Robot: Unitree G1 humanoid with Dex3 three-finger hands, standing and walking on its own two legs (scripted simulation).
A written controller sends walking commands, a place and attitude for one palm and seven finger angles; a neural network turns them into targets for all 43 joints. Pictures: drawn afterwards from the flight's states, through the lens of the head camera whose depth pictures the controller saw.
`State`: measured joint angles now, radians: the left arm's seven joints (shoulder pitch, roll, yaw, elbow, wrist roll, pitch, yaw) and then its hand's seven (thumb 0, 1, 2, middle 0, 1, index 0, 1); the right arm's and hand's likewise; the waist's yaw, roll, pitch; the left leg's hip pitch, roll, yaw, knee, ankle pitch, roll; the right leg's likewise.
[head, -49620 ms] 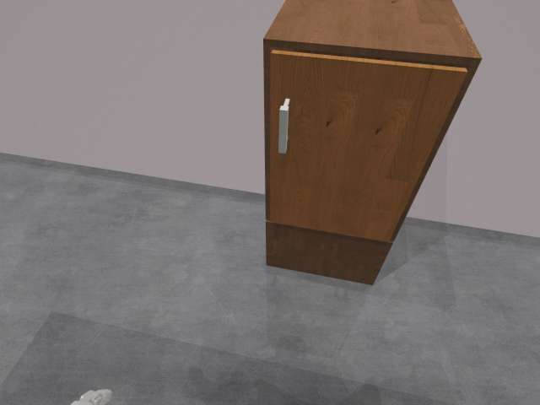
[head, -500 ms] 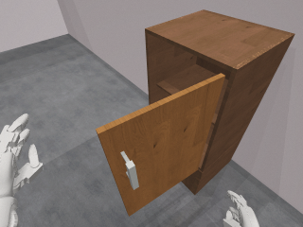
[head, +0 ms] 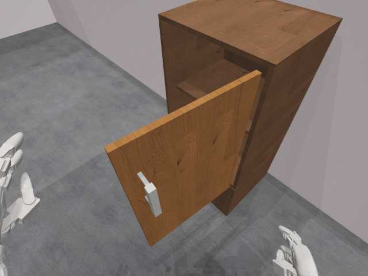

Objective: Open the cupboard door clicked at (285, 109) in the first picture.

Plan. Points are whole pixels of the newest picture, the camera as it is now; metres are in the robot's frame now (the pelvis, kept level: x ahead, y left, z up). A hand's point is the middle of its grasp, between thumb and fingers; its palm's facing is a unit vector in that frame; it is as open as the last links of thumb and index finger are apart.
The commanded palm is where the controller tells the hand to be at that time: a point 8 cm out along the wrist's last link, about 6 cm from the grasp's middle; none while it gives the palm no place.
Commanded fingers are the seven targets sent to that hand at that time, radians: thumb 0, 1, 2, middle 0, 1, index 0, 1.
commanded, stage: step back with the hand held close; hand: left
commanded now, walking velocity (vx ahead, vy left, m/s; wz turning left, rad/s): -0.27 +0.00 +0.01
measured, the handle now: (149, 194) +0.30 +0.11 -0.01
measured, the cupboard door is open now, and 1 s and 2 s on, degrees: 84 84 84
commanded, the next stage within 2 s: stop stepping back and stand still in 0.92 s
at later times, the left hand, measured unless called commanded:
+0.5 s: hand out of the picture +0.13 +0.29 +0.14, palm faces +0.45 -0.78 -0.44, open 7.4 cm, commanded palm +0.06 +0.33 +0.17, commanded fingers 0.00 0.90 0.90 -0.20 -0.30 -0.20 -0.30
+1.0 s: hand out of the picture +0.05 +0.22 +0.16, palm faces +0.22 -0.81 -0.54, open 7.4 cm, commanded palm -0.02 +0.28 +0.17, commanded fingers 0.00 0.90 0.90 -0.20 -0.30 -0.20 -0.30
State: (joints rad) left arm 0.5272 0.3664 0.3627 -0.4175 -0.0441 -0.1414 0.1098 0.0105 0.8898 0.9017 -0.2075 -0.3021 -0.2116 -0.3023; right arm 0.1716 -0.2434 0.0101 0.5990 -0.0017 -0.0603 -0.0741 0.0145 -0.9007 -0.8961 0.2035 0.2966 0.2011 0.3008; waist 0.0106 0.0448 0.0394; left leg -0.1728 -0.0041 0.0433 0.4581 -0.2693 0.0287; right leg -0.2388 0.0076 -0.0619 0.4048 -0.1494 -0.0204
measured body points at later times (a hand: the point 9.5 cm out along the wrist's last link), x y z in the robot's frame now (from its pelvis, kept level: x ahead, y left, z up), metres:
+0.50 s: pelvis -0.07 +0.02 -0.02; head -0.06 +0.04 +0.43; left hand +0.10 +0.33 +0.17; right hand +0.10 -0.21 -0.10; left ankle -0.02 +0.10 -0.74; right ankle +0.04 -0.11 -0.74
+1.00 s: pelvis -0.17 -0.01 -0.01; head -0.11 +0.00 +0.44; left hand +0.04 +0.26 +0.19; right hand +0.03 -0.23 -0.09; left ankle -0.02 +0.09 -0.73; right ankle -0.26 -0.10 -0.74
